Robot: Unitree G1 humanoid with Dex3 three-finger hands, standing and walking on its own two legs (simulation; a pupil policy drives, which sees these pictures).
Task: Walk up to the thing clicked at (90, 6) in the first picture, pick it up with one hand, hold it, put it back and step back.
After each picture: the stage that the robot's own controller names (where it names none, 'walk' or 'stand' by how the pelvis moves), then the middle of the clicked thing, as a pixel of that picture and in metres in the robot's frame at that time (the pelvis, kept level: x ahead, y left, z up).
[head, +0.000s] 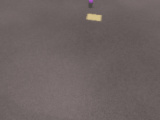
stand; (90, 3) +2.31 -0.21 -0.72
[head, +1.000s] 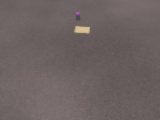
walk; (77, 16) +2.17 +0.15 -0.71
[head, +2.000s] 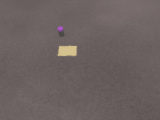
walk; (61, 31) +1.55 +0.34 -0.72
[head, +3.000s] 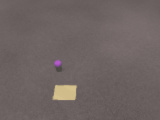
walk; (58, 66) +1.07 +0.27 -0.72
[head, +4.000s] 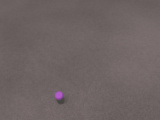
walk; (59, 98) +0.65 +0.23 -0.72
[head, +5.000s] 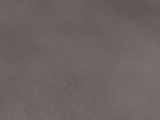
walk; out of the picture +0.41 +0.15 -0.70
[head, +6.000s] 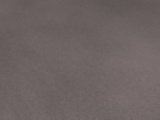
stand; out of the picture +0.33 +0.17 -0.72
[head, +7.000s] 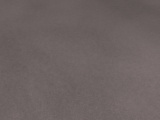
stand; out of the picture +0.33 +0.14 -0.72
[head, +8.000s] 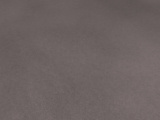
stand; out of the picture +0.33 +0.15 -0.73
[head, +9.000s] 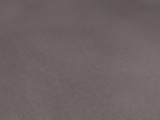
stand; out of the picture +0.33 +0.16 -0.73
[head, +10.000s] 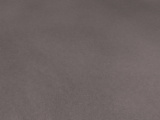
go down; out of the picture +0.32 +0.16 -0.73
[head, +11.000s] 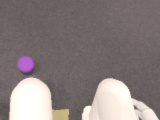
go down; (26, 66) +0.40 +0.19 -0.33
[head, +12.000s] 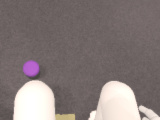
approach; (32, 70) +0.39 +0.20 -0.31
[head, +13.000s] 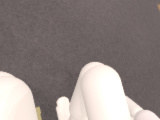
close in; out of the picture +0.39 +0.24 -0.22
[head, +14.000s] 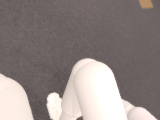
close; out of the picture +0.40 +0.25 -0.22
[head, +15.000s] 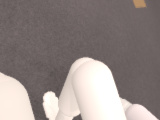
lift; out of the picture +0.39 +0.25 -0.22
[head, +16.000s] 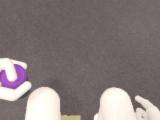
lift; (16, 82) +0.31 +0.21 -0.05
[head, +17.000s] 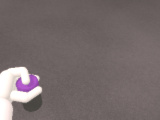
hold; (30, 93) +0.32 +0.17 +0.01
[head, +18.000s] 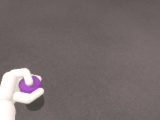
hold; (32, 93) +0.32 +0.17 -0.01
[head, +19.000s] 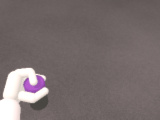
hold; (36, 93) +0.32 +0.16 -0.01
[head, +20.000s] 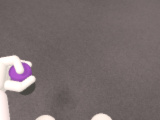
crouch; (23, 79) +0.37 +0.19 -0.07
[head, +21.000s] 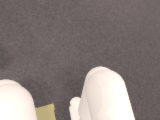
lower; out of the picture +0.41 +0.25 -0.18
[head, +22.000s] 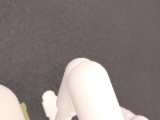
lower; out of the picture +0.42 +0.28 -0.22
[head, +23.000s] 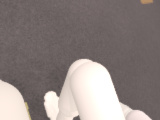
lower; out of the picture +0.41 +0.28 -0.23
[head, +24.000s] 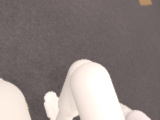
lower; out of the picture +0.41 +0.28 -0.23
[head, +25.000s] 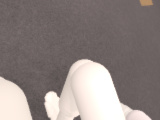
lower; out of the picture +0.41 +0.28 -0.23
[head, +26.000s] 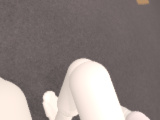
withdraw; out of the picture +0.40 +0.25 -0.23
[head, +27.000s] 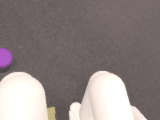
stand; (1, 61) +0.40 +0.23 -0.26
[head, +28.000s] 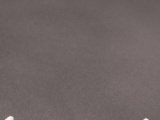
stand; out of the picture +0.34 +0.16 -0.63
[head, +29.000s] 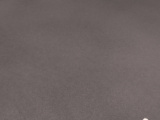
stand; out of the picture +0.35 +0.17 -0.67
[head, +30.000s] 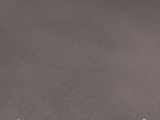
stand; out of the picture +0.35 +0.16 -0.67
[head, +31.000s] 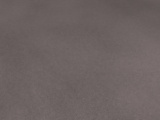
stand; out of the picture +0.38 +0.15 -0.72
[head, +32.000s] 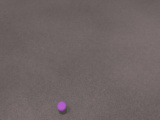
walk; (62, 108) +0.49 +0.18 -0.70
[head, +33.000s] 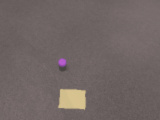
walk; (62, 65) +0.78 +0.12 -0.69
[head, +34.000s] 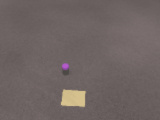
stand; (65, 69) +0.99 +0.16 -0.71
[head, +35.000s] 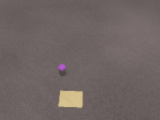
stand; (62, 70) +0.97 +0.16 -0.73
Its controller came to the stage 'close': yes
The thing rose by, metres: 0.70
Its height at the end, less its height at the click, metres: +0.00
